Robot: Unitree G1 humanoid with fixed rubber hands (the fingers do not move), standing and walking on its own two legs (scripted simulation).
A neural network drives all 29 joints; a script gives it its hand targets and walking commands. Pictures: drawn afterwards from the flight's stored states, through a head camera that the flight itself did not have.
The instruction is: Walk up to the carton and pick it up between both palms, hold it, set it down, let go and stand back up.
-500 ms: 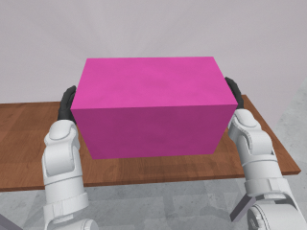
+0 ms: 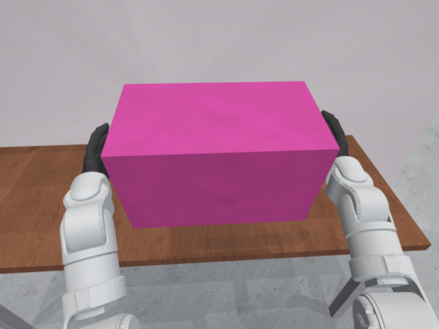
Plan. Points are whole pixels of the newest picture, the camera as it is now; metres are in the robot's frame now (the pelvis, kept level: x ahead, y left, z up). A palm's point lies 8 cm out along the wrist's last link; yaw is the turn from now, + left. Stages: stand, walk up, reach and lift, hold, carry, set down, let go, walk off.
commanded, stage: hold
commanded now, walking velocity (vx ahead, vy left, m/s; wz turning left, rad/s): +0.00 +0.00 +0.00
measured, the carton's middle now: (218, 155) +0.37 +0.00 +0.17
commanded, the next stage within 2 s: none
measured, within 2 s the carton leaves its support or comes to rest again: neither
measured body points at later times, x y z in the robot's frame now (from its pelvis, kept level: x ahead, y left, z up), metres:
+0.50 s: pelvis +0.00 +0.00 +0.00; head -0.04 +0.02 +0.45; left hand +0.35 +0.21 +0.17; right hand +0.36 -0.20 +0.17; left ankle +0.03 +0.12 -0.75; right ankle +0.00 -0.13 -0.75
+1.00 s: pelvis +0.00 +0.00 +0.00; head -0.04 +0.02 +0.45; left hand +0.36 +0.20 +0.17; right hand +0.36 -0.20 +0.17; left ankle +0.03 +0.12 -0.75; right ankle +0.00 -0.13 -0.75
